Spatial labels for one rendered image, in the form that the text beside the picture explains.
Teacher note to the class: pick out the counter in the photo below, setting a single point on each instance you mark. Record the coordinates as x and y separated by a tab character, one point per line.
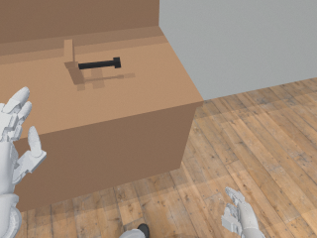
100	127

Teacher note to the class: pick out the tap lever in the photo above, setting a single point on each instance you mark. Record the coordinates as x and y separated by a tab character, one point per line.
115	62

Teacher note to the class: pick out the robot left foot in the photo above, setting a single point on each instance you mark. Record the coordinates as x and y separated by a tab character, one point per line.
145	229

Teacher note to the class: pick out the robot right forearm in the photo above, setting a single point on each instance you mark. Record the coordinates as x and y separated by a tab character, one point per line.
252	233

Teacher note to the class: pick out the robot left hand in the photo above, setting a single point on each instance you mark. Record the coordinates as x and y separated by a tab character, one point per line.
12	116

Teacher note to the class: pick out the robot right hand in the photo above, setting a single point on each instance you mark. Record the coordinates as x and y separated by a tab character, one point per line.
236	219

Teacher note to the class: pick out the robot left forearm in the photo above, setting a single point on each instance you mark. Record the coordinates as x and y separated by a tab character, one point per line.
10	216

